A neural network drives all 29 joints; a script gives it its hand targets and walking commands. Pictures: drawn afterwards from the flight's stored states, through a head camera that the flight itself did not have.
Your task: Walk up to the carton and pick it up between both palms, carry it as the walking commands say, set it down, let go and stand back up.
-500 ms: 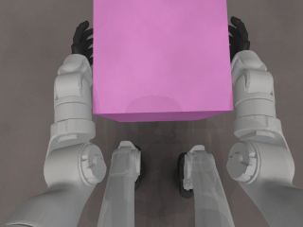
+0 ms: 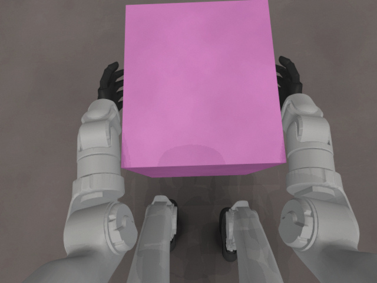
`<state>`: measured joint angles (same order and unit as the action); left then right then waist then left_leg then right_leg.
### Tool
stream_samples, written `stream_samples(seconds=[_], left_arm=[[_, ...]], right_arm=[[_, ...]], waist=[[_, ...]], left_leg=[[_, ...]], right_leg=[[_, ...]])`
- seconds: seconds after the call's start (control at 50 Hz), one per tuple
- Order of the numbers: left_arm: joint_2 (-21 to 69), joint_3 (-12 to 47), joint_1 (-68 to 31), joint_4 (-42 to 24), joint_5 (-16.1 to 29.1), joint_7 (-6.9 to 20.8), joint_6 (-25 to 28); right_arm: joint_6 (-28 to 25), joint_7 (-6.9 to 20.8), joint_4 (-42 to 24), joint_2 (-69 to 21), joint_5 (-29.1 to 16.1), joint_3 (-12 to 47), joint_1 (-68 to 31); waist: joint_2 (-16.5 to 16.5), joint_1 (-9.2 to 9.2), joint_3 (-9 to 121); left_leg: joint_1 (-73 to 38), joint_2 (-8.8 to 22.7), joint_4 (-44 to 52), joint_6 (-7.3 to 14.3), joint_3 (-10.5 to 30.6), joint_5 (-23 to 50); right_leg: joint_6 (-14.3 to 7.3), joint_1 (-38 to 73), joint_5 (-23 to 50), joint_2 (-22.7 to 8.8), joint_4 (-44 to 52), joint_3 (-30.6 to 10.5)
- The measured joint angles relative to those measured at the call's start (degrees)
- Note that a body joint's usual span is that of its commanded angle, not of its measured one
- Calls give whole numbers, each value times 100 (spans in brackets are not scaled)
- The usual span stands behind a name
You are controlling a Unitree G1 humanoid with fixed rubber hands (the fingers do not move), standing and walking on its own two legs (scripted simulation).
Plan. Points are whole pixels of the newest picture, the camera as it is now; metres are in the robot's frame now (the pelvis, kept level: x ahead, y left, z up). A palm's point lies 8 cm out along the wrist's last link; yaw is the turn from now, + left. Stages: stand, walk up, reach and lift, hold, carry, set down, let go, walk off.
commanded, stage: reach and lift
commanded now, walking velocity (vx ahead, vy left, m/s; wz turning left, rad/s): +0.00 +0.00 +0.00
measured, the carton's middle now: (198, 107) +0.47 +0.03 -0.13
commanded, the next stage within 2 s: none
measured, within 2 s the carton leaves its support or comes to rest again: neither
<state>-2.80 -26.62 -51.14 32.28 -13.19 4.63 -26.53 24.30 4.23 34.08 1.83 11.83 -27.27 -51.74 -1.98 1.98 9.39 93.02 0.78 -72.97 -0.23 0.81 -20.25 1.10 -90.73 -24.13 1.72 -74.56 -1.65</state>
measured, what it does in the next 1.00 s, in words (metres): rises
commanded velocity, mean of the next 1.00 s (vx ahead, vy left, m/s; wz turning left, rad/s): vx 0.00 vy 0.00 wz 0.00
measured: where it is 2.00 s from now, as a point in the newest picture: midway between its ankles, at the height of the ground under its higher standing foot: (198, 239)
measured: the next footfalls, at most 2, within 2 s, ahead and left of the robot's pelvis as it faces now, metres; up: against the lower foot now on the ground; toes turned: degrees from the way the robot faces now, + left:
none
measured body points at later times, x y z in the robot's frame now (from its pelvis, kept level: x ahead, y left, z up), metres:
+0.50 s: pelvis +0.01 +0.00 +0.06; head +0.22 +0.01 +0.46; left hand +0.44 +0.20 +0.00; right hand +0.46 -0.15 +0.01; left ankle +0.10 +0.12 -0.58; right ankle +0.07 -0.13 -0.58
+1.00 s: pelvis +0.03 +0.00 +0.12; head +0.19 +0.01 +0.54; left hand +0.41 +0.20 +0.07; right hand +0.44 -0.16 +0.07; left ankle +0.10 +0.12 -0.58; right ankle +0.07 -0.13 -0.58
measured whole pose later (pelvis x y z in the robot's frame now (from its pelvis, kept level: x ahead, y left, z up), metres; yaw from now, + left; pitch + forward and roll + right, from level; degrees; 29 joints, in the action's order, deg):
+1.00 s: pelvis +0.03 +0.00 +0.12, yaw +0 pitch +25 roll +0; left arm 3.1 -25.1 -32.0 23.9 -16.1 7.8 -26.7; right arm 25.2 7.2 25.6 -3.5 14.7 -24.4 -32.8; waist -1.2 2.2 5.7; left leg 54.3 1.0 -41.1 -0.6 0.7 -11.5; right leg 0.3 -52.4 -14.9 1.4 -42.6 -2.0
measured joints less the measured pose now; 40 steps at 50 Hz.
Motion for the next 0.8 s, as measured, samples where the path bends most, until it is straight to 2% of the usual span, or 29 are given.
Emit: stream_samples(seconds=[0.8], left_arm=[[466, 116, 1495, -646, -233, 248, 5]], right_arm=[[52, 237, -667, -436, 232, 195, 1483]], waist=[[59, 16, -259]], left_leg=[[-2973, 4, 2535, -28, 2, 711]], right_leg=[[-70, 2941, 742, -31, 2531, -18]])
